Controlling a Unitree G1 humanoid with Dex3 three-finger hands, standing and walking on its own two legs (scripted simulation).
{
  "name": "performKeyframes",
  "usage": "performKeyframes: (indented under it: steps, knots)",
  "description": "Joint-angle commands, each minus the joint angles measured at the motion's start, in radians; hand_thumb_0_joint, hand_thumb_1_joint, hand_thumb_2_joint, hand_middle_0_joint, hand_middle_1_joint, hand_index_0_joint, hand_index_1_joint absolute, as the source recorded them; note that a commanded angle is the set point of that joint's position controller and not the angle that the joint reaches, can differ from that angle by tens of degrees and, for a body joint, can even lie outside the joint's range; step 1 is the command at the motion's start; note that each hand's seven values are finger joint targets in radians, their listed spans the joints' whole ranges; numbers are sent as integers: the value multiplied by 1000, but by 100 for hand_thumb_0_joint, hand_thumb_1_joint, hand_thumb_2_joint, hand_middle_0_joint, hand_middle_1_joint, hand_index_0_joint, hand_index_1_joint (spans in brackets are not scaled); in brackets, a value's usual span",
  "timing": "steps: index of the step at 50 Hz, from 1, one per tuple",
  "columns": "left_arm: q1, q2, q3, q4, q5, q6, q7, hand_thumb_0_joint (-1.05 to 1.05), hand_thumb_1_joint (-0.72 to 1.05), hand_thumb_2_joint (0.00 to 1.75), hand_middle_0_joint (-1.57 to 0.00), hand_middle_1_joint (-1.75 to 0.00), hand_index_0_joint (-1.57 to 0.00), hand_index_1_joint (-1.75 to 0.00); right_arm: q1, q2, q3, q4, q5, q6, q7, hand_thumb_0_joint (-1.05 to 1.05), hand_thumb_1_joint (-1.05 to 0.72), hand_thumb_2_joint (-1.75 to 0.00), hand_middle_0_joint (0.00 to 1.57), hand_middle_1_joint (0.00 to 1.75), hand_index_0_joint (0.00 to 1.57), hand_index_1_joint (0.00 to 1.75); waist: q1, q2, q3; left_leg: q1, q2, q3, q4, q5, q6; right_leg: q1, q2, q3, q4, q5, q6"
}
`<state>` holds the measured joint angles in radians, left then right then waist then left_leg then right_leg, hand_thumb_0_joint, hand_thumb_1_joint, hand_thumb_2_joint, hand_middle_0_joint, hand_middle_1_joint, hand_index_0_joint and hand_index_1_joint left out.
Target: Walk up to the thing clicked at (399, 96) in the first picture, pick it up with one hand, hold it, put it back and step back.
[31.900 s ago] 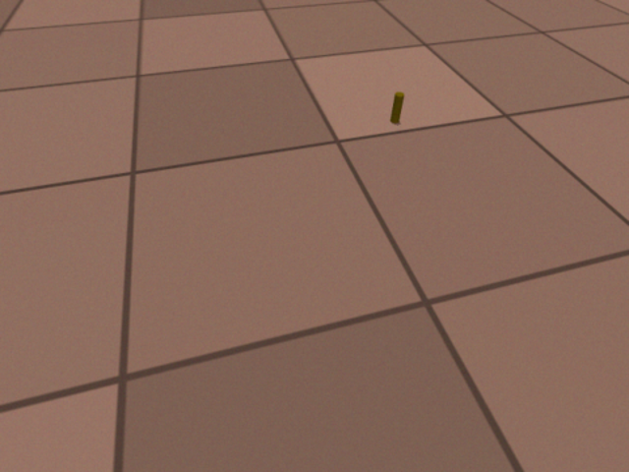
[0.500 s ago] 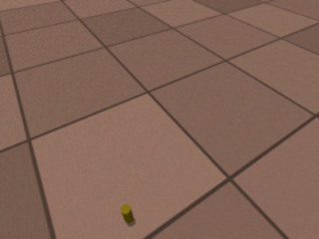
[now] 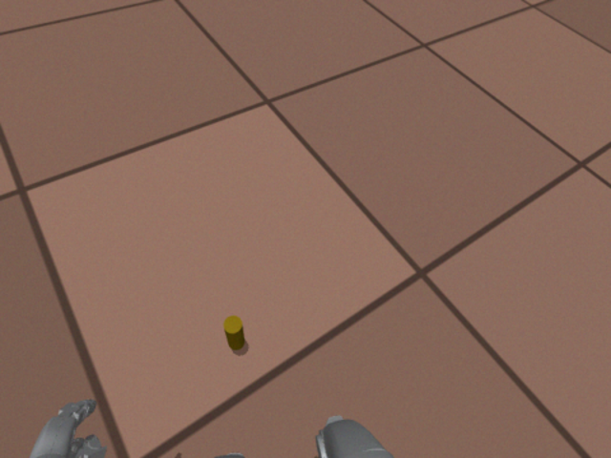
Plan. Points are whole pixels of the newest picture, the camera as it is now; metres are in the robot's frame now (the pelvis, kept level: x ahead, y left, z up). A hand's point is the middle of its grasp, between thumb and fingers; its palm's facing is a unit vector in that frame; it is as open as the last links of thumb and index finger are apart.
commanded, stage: step back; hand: left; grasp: from the side
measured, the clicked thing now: (234, 333) +0.48 +0.14 -0.68
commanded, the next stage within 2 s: none
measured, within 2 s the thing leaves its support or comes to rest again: neither
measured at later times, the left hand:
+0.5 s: hand out of the picture +0.04 +0.24 -0.13, palm faces -0.07 -0.91 -0.41, open 7.3 cm
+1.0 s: hand out of the picture -0.15 +0.28 -0.16, palm faces -0.10 -0.92 -0.39, open 7.3 cm
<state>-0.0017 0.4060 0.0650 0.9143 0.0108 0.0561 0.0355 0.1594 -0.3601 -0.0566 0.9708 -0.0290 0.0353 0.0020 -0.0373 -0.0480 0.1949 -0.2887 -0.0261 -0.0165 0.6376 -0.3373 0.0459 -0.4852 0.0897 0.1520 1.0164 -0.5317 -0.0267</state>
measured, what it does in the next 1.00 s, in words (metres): walks backwards: right foot, then left foot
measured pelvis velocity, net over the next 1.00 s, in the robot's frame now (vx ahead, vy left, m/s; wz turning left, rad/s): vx -0.24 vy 0.00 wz -0.11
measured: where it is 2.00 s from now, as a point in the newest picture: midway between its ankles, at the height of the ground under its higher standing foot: outside the picture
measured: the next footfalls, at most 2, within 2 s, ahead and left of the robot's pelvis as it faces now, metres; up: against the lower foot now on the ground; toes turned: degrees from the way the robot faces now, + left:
right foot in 0.26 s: -0.02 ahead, -0.13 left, +0.00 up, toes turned -1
left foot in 0.64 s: -0.10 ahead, +0.12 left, +0.00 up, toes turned -4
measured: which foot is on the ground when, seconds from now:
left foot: down 0.00-0.30, up 0.32-0.62, down 0.64-1.00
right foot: up 0.00-0.24, down 0.26-0.66, up 0.68-1.00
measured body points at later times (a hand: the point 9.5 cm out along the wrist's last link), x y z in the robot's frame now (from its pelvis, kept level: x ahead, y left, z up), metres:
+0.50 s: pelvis -0.09 -0.01 +0.00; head -0.03 -0.03 +0.45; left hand +0.04 +0.29 -0.10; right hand -0.01 -0.33 -0.13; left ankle -0.13 +0.14 -0.65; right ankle -0.06 -0.12 -0.73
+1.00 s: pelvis -0.24 +0.00 +0.00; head -0.17 +0.02 +0.44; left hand -0.14 +0.32 -0.13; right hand -0.13 -0.32 -0.10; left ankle -0.14 +0.12 -0.73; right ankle -0.30 -0.14 -0.68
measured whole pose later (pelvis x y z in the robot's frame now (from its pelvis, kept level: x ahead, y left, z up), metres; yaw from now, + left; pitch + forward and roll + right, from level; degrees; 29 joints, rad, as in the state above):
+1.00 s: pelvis -0.24 +0.00 +0.00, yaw -6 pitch -2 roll +0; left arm 0.21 0.42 0.10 0.85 0.02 0.07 0.01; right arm 0.10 -0.36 -0.05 0.80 -0.02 0.01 -0.02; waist 0.02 -0.05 0.19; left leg -0.36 0.04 0.02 0.59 -0.18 0.01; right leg -0.35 0.06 0.14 1.01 -0.50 0.04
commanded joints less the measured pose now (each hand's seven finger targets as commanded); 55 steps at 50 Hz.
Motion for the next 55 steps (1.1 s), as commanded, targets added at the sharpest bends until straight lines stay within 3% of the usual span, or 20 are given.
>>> performKeyframes:
  steps: [1,7,10,13,14,15,16,17,20,25,28,31,32,33,34,35,38,47,54,55]
  knots:
    - [94,157,39,-72,-1,-13,5,0,90,90,-20,-30,-20,-30,-46,-249,-59,-122,-5,-32,-39,0,-90,-90,20,30,20,30,45,208,-263,262,251,-226,-126,749,161,-68,-1,22,146,46,9]
    - [76,151,50,-118,6,-30,-5,0,90,90,-20,-30,-20,-30,38,-261,-70,-141,5,-29,-42,0,-90,-90,20,30,20,30,-6,161,-246,287,293,-235,-113,685,214,-6,-39,-34,-73,25,42]
    - [136,144,56,-107,10,-39,-11,0,90,90,-20,-30,-20,-30,-13,-266,-65,-164,8,-22,-36,0,-90,-90,20,30,20,30,19,177,-266,204,269,-196,-72,567,178,127,-68,-96,-294,80,26]
    - [217,146,63,-71,21,-52,-10,0,90,90,-20,-30,-20,-30,-50,-247,-53,-170,26,-10,-30,0,-90,-90,20,30,20,30,57,118,-301,72,197,-128,38,404,90,351,-81,-87,-601,422,-10]
    - [210,205,76,-89,30,-59,-8,0,90,90,-20,-30,-20,-30,-55,-217,-42,-182,37,-12,-28,0,-90,-90,20,30,20,30,54,-9,-314,-64,119,-84,120,255,36,425,-199,103,-579,585,-61]
    - [165,252,88,-109,21,-57,-12,0,90,90,-20,-30,-20,-30,-48,-181,-29,-189,38,-9,-26,0,-90,-90,20,30,20,30,50,-167,-255,-223,-41,-19,272,-127,-24,420,-349,287,-624,667,-171]
    - [132,318,94,-140,30,-58,-10,0,90,90,-20,-30,-20,-30,-64,-201,-44,-179,29,1,-44,0,-90,-90,20,30,20,30,87,-233,-215,-165,-60,-84,486,-337,-40,236,-502,439,-644,757,-319]
    - [101,278,93,-157,24,-59,-8,0,90,90,-20,-30,-20,-30,-29,-238,-55,-158,29,3,-42,0,-90,-90,20,30,20,30,58,-178,-175,-131,-28,-143,569,-316,-46,171,-495,418,-650,738,-323]
    - [52,185,72,-178,14,-52,-3,0,90,90,-20,-30,-20,-30,20,-213,-38,-126,41,-2,-35,0,-90,-90,20,30,20,30,19,-84,-185,-181,-107,-147,598,-196,-53,254,-316,113,-581,794,-202]
    - [165,162,69,-190,25,-40,-1,0,90,90,-20,-30,-20,-30,6,-198,-21,-157,38,-17,-41,0,-90,-90,20,30,20,30,87,-105,-255,-232,-70,-83,343,-174,-82,482,-267,65,-511,804,-188]
    - [157,180,72,-207,21,-28,0,0,90,90,-20,-30,-20,-30,32,-190,-25,-164,27,-29,-40,0,-90,-90,20,30,20,30,74,-173,-295,-142,7,-39,48,-153,-63,510,-298,78,-455,818,-180]
    - [109,193,62,-226,4,-7,-13,0,90,90,-20,-30,-20,-30,112,-204,-49,-124,3,-34,-34,0,-90,-90,20,30,20,30,20,-127,-287,87,-4,19,-240,161,-41,317,-258,44,-371,651,-112]
    - [130,155,54,-235,2,-1,-16,0,90,90,-20,-30,-20,-30,93,-243,-61,-139,-13,-39,-33,0,-90,-90,20,30,20,30,34,-15,-282,147,98,-143,-265,212,-14,189,-201,28,-306,463,-63]
    - [136,116,45,-239,-3,-1,-15,0,90,90,-20,-30,-20,-30,52,-347,-83,-156,-26,-38,-27,0,-90,-90,20,30,20,30,36,260,-260,201,319,-445,-311,353,81,-30,-19,-63,-118,75,-9]
    - [58,169,71,-240,11,-3,4,0,90,90,-20,-30,-20,-30,32,-417,-93,-174,-16,-34,-20,0,-90,-90,20,30,20,30,-31,304,-223,-6,448,-572,-342,356,234,31,24,13,60,-154,13]
    - [57,197,75,-225,20,-4,7,0,90,90,-20,-30,-20,-30,-19,-398,-93,-179,-12,-42,-26,0,-90,-90,20,30,20,30,-10,269,-185,-55,468,-599,-351,305,276,39,-7,71,196,-113,12]
    - [192,168,75,-170,-6,-6,-10,0,90,90,-20,-30,-20,-30,-106,-251,-52,-201,-14,-46,-34,0,-90,-90,20,30,20,30,97,148,-172,88,229,-198,-236,471,120,-65,33,84,251,55,4]
    - [187,157,69,-173,11,-18,-17,0,90,90,-20,-30,-20,-30,20,-266,-72,-214,1,-38,-37,0,-90,-90,20,30,20,30,-5,217,-243,243,296,-207,-182,475,222,10,-31,-18,-15,5,79]
    - [391,160,84,-70,22,-24,-39,0,90,90,-20,-30,-20,-30,-96,-290,-70,-250,10,-3,-28,0,-90,-90,20,30,20,30,94,216,-293,-57,213,-149,-79,177,79,386,-83,-130,-567,250,-6]
    - [368,216,100,-85,38,-28,-39,0,90,90,-20,-30,-20,-30,-80,-243,-57,-255,19,0,-28,0,-90,-90,20,30,20,30,86,47,-243,-205,94,-132,49,3,21,380,-184,91,-633,155,-42]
